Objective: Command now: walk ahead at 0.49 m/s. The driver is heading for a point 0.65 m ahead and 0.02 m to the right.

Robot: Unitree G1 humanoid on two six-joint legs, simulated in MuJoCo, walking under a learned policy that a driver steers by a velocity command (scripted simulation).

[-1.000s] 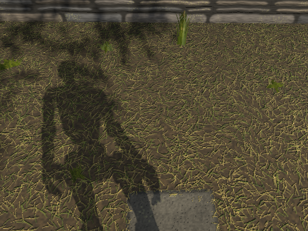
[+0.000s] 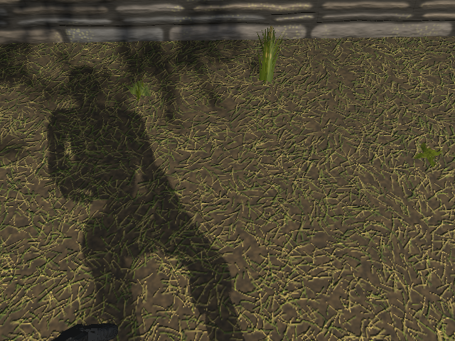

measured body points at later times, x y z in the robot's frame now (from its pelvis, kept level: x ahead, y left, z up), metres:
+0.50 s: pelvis +0.29 +0.04 +0.01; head +0.32 +0.05 +0.46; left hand +0.24 +0.31 -0.13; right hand +0.50 -0.19 -0.08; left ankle +0.43 +0.15 -0.71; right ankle +0.13 -0.09 -0.71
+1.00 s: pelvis +0.54 +0.05 +0.02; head +0.56 +0.04 +0.47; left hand +0.74 +0.26 -0.10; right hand +0.51 -0.21 -0.13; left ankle +0.43 +0.15 -0.71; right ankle +0.66 -0.07 -0.71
